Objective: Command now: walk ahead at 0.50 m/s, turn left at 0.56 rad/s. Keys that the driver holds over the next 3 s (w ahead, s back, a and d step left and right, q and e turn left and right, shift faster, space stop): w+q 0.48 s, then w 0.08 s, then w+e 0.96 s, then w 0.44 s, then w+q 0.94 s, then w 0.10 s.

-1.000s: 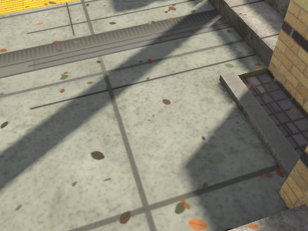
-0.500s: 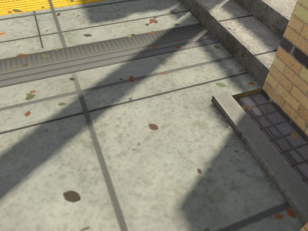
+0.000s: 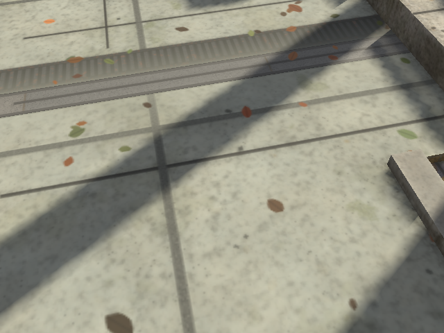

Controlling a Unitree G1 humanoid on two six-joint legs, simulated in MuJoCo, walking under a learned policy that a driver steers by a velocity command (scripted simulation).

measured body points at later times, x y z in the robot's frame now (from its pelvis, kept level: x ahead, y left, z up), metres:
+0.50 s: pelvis +0.26 +0.04 +0.00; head +0.28 +0.05 +0.45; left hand +0.22 +0.28 -0.14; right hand +0.46 -0.17 -0.13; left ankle +0.27 +0.08 -0.74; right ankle +0.23 -0.11 -0.64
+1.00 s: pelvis +0.53 +0.05 +0.00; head +0.56 +0.05 +0.44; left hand +0.58 +0.33 -0.12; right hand +0.63 -0.19 -0.15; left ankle +0.37 +0.13 -0.64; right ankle +0.60 +0.01 -0.74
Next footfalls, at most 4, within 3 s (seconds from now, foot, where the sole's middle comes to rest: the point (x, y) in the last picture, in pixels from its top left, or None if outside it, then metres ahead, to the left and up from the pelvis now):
0.36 left None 0.31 0.09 -0.77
0.88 right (208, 283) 0.64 0.02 -0.77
1.44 left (145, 214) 0.92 0.22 -0.77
1.94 right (211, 165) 1.11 -0.04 -0.77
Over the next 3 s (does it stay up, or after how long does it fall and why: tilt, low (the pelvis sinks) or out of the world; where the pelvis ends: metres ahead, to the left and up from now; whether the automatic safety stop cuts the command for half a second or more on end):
stays up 1.54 0.06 0.00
